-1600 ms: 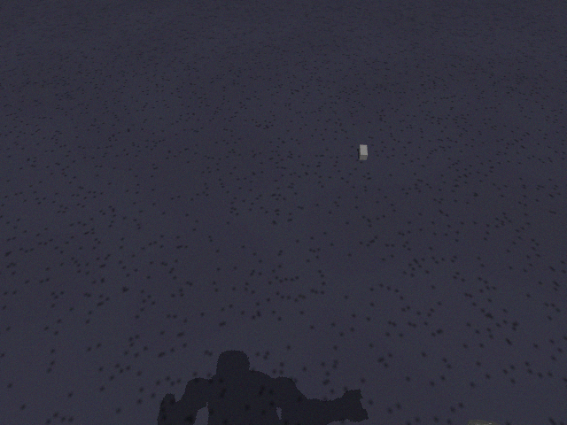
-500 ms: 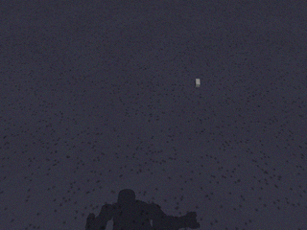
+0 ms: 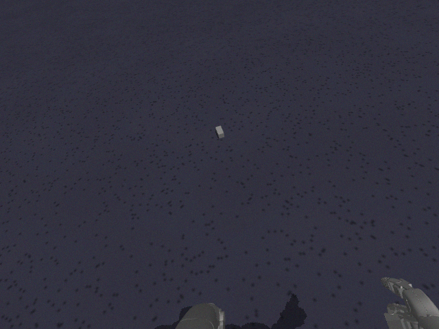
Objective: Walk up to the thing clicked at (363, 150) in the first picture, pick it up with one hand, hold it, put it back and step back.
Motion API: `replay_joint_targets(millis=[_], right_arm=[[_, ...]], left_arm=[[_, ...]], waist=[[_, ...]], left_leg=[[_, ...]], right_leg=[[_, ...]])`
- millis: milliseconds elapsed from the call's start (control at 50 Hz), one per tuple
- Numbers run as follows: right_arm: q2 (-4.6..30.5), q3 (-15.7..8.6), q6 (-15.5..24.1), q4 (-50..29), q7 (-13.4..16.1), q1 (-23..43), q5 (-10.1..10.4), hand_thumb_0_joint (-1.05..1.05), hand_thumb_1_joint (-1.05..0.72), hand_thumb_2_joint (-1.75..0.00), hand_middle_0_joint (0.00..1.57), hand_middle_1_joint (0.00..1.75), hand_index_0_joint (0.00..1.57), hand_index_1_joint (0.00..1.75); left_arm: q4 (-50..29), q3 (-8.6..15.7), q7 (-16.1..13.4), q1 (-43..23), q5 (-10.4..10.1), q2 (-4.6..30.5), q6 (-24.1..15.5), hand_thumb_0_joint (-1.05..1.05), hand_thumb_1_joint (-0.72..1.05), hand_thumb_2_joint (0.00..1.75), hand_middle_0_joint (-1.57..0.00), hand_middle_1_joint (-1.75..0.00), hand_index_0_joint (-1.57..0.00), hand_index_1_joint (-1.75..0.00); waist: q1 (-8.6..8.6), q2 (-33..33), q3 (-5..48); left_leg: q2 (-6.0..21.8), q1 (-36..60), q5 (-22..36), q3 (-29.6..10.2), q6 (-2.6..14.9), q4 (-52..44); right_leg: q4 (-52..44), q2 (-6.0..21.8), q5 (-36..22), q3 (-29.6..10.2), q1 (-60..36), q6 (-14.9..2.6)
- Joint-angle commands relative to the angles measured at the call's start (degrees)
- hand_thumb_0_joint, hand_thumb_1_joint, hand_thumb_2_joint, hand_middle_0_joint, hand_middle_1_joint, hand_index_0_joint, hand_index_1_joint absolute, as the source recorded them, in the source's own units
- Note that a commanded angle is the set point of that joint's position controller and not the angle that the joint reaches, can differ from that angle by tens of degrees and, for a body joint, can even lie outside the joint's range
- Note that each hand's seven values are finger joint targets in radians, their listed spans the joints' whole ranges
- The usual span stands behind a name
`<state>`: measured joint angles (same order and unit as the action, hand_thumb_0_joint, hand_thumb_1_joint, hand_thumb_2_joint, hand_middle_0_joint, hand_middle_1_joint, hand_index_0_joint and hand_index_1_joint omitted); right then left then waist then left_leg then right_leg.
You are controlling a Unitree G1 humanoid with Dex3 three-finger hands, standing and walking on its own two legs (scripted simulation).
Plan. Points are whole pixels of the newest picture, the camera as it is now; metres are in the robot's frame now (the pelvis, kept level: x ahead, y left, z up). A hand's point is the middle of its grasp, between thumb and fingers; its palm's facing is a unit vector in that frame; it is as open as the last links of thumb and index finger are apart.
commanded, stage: walk up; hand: left
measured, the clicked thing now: (219, 132) +1.40 +0.17 -0.74
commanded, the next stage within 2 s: none
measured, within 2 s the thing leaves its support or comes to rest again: neither
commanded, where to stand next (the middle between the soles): +1.07 +0.55 m, yaw -74 degrees
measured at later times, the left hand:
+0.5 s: hand (110, 188) +0.49 +0.38 -0.10, palm faces -0.41 -0.75 -0.52, open 7.4 cm
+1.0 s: hand (112, 143) +0.72 +0.46 -0.14, palm faces -0.50 -0.62 -0.60, open 7.4 cm
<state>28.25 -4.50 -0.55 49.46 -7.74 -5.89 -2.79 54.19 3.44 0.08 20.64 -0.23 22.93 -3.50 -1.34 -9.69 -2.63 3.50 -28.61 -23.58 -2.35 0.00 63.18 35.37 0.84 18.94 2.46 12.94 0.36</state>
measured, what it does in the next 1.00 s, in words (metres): walks ahead, turning right: left foot, then right foot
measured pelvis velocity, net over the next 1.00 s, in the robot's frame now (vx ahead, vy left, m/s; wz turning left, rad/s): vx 0.50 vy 0.22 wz -0.62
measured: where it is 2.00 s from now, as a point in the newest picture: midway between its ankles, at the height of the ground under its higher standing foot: (169, 199)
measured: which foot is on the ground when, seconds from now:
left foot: up 0.00-0.22, down 0.24-0.66, up 0.68-1.00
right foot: down 0.00-0.24, up 0.26-0.62, down 0.64-1.00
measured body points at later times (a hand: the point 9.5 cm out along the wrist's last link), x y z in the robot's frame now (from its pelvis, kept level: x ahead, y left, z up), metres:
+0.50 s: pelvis +0.25 +0.14 +0.01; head +0.28 +0.12 +0.46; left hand +0.51 +0.42 -0.07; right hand +0.14 -0.18 -0.10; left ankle +0.28 +0.22 -0.72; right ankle +0.28 +0.02 -0.67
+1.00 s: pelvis +0.50 +0.22 -0.04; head +0.50 +0.19 +0.41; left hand +0.74 +0.49 -0.10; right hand +0.43 -0.14 -0.12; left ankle +0.66 +0.32 -0.71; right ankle +0.37 +0.03 -0.72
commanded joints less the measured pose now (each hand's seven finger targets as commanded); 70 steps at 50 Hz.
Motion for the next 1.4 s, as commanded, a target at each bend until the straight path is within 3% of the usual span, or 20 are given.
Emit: replay_joint_targets(millis=[0,120,200,220,260,340,540,600,640,660,780,920,980,1020,1180,1240,1280,1320,1340,1380], right_arm=[[11.1,-3.4,1.0,-8.1,-1.4,1.8,0.0,0.00,-0.90,-0.90,0.20,0.30,0.20,0.30],[8.7,-3.3,1.1,-11.0,-2.0,4.2,-0.2,0.00,-0.90,-0.90,0.20,0.30,0.20,0.30],[12.8,-7.2,1.1,-5.2,-0.2,-18.6,-0.2,0.00,-0.90,-0.90,0.20,0.30,0.20,0.30],[16.8,-8.1,1.5,-4.6,1.1,-24.9,-0.7,0.00,-0.90,-0.90,0.20,0.30,0.20,0.30],[20.8,-8.3,2.4,-9.5,2.5,-6.9,2.4,0.00,-0.90,-0.90,0.20,0.30,0.20,0.30],[10.2,-5.3,2.5,-11.1,2.5,-3.8,0.2,0.00,-0.90,-0.90,0.20,0.30,0.20,0.30],[9.8,-4.6,1.6,-13.5,2.3,-9.1,-0.7,0.00,-0.90,-0.90,0.20,0.30,0.20,0.30],[8.8,-4.1,1.4,-16.4,3.1,-4.9,-0.3,0.00,-0.90,-0.90,0.20,0.30,0.20,0.30],[6.5,-2.6,0.9,-17.6,3.4,-11.2,-0.6,0.00,-0.90,-0.90,0.20,0.30,0.20,0.30],[12.0,-4.5,-0.1,-17.7,3.6,-8.9,-0.5,0.00,-0.90,-0.90,0.20,0.30,0.20,0.30],[10.2,-4.2,-1.4,-14.6,2.0,-13.2,-0.9,0.00,-0.90,-0.90,0.20,0.30,0.20,0.30],[10.5,-6.2,-3.0,-17.3,0.7,-5.8,-0.6,0.00,-0.90,-0.90,0.20,0.30,0.20,0.30],[10.2,-7.8,-1.7,-12.9,1.9,-20.3,-1.3,0.00,-0.90,-0.90,0.20,0.30,0.20,0.30],[20.6,-9.4,0.0,-13.8,3.8,-16.9,-1.0,0.00,-0.90,-0.90,0.20,0.30,0.20,0.30],[8.4,-5.0,-0.4,-15.4,5.1,-7.1,-2.2,0.00,-0.90,-0.90,0.20,0.30,0.20,0.30],[8.1,-4.6,-1.2,-16.7,5.0,-5.4,-2.5,0.00,-0.90,-0.90,0.20,0.30,0.20,0.30],[7.4,-4.0,-1.8,-19.5,4.5,0.3,-1.6,0.00,-0.90,-0.90,0.20,0.30,0.20,0.30],[3.6,-2.8,-1.9,-20.1,4.8,-6.3,-0.8,0.00,-0.90,-0.90,0.20,0.30,0.20,0.30],[8.1,-4.3,-3.2,-18.9,5.5,-7.9,-1.1,0.00,-0.90,-0.90,0.20,0.30,0.20,0.30],[10.5,-5.5,-4.1,-18.0,5.5,-5.6,-1.1,0.00,-0.90,-0.90,0.20,0.30,0.20,0.30]], left_arm=[[-6.7,4.8,-1.8,-6.0,-0.2,20.8,-3.6,0.00,0.90,0.90,-0.20,-0.30,-0.20,-0.30],[-7.2,5.1,-2.4,-3.7,0.5,21.5,-4.1,0.00,0.90,0.90,-0.20,-0.30,-0.20,-0.30],[-9.4,3.5,-3.4,-9.4,1.8,18.5,-2.7,0.00,0.90,0.90,-0.20,-0.30,-0.20,-0.30],[-9.5,1.4,-3.7,-7.1,1.8,11.5,-2.7,0.00,0.90,0.90,-0.20,-0.30,-0.20,-0.30],[-8.3,0.9,-4.4,0.7,0.4,13.5,-2.3,0.00,0.90,0.90,-0.20,-0.30,-0.20,-0.30],[-2.3,3.9,-2.2,0.6,-1.1,20.1,-1.1,0.00,0.90,0.90,-0.20,-0.30,-0.20,-0.30],[-8.2,3.6,-1.2,-9.1,-1.0,15.8,-0.7,0.00,0.90,0.90,-0.20,-0.30,-0.20,-0.30],[-4.1,6.1,-3.0,11.3,-0.7,18.7,-0.7,0.00,0.90,0.90,-0.20,-0.30,-0.20,-0.30],[-8.5,7.4,-5.4,10.4,-0.1,25.0,-0.7,0.00,0.90,0.90,-0.20,-0.30,-0.20,-0.30],[-10.7,7.0,-6.3,5.4,-1.2,25.8,-0.5,0.00,0.90,0.90,-0.20,-0.30,-0.20,-0.30],[-13.3,5.1,-6.4,-4.2,0.0,21.6,-3.2,0.00,0.90,0.90,-0.20,-0.30,-0.20,-0.30],[-12.3,7.0,-7.1,-2.9,2.7,26.7,-2.3,0.00,0.90,0.90,-0.20,-0.30,-0.20,-0.30],[-12.2,5.6,-7.4,-7.4,3.1,21.8,-1.6,0.00,0.90,0.90,-0.20,-0.30,-0.20,-0.30],[-12.3,2.6,-8.5,-3.4,1.6,13.0,-1.5,0.00,0.90,0.90,-0.20,-0.30,-0.20,-0.30],[-3.6,2.9,-6.5,3.4,-0.6,14.8,-1.2,0.00,0.90,0.90,-0.20,-0.30,-0.20,-0.30],[-4.4,3.5,-7.0,6.6,-0.5,14.5,-0.9,0.00,0.90,0.90,-0.20,-0.30,-0.20,-0.30],[-2.4,5.4,-7.8,17.2,-0.2,16.0,-1.0,0.00,0.90,0.90,-0.20,-0.30,-0.20,-0.30],[-5.9,7.9,-9.3,18.4,1.5,23.6,-1.0,0.00,0.90,0.90,-0.20,-0.30,-0.20,-0.30],[-9.5,7.1,-9.3,11.5,0.6,23.3,-0.8,0.00,0.90,0.90,-0.20,-0.30,-0.20,-0.30],[-12.0,6.2,-9.7,3.8,0.0,21.9,-1.3,0.00,0.90,0.90,-0.20,-0.30,-0.20,-0.30]], waist=[[3.65,17.6,-4.5],[3.48,15.4,-1.3],[15.76,6.1,6.3],[17.77,-11.8,6.7],[5.83,-12.1,3.5],[4.34,-4.5,4.1],[6.42,5.7,0.8],[-5.71,13.2,9.1],[-2.80,20.4,11.0],[-1.68,13.0,9.7],[6.23,14.0,2.5],[5.02,19.3,0.5],[14.77,9.6,5.6],[11.02,-19.0,2.5],[5.61,-2.9,2.9],[3.77,-1.7,4.2],[-4.03,5.3,7.3],[-3.97,21.5,10.2],[-1.49,11.2,9.5],[0.84,5.4,2.5]], left_leg=[[3.3,-6.3,10.5,-2.2,-1.16,-6.0],[2.6,3.0,14.1,0.6,-1.42,-20.2],[0.2,36.2,5.0,-0.1,1.56,-24.9],[9.3,37.6,-13.5,-15.3,1.53,-36.9],[21.0,22.5,-33.7,-43.8,6.52,-59.9],[11.4,16.7,-12.8,-13.1,9.42,-47.1],[11.2,16.5,14.2,4.4,6.67,-41.9],[5.2,-0.2,36.4,12.0,1.35,-9.9],[-0.8,-22.7,-11.2,1.0,-3.24,12.1],[1.4,-22.4,-9.1,-8.5,-3.83,19.0],[2.4,-5.2,2.4,-1.8,-0.58,2.7],[4.1,0.5,1.8,0.5,0.40,-4.5],[-0.7,21.7,-2.1,2.7,0.01,-20.7],[19.3,21.8,-7.1,-33.4,5.00,-46.6],[11.8,16.3,27.7,-3.9,11.70,-33.0],[11.6,13.2,31.0,-1.4,9.84,-29.3],[7.8,-0.1,32.2,5.7,5.11,-15.3],[0.2,-21.9,-10.7,3.6,-2.14,8.6],[1.4,-19.2,-12.3,-5.1,-3.55,16.7],[4.4,-17.9,-6.0,-7.6,-2.66,21.9]], right_leg=[[-26.1,11.4,15.9,-21.3,6.1,-9.12],[-19.6,8.0,1.1,-13.8,6.3,-8.46],[12.6,5.8,-4.8,-11.1,23.6,-5.59],[33.1,-1.6,13.7,-6.1,31.8,-4.15],[47.3,0.5,9.5,-8.0,33.6,-6.15],[32.1,6.6,0.0,-2.5,24.0,-2.24],[7.2,3.4,-6.1,5.9,11.8,-2.21],[-1.8,1.4,-4.6,3.5,-19.2,-5.68],[-12.6,24.8,7.0,-37.5,-28.2,-14.09],[-16.5,29.6,12.1,-46.8,-19.8,-20.87],[-5.8,11.6,-20.7,-13.4,9.8,-11.80],[-7.5,12.6,13.6,-19.5,22.9,-13.15],[16.1,6.9,3.2,-10.1,31.7,-7.28],[43.6,-4.3,17.5,-4.3,46.7,-3.95],[24.4,3.4,6.0,2.5,24.0,-2.34],[13.9,2.9,2.1,2.1,14.1,-3.81],[-0.3,1.5,-10.7,2.3,-7.8,-5.13],[-7.9,21.7,-6.1,-31.8,-21.6,-13.82],[-12.0,28.1,0.1,-41.5,-11.2,-20.24],[-13.2,25.7,4.5,-37.1,2.2,-20.67]])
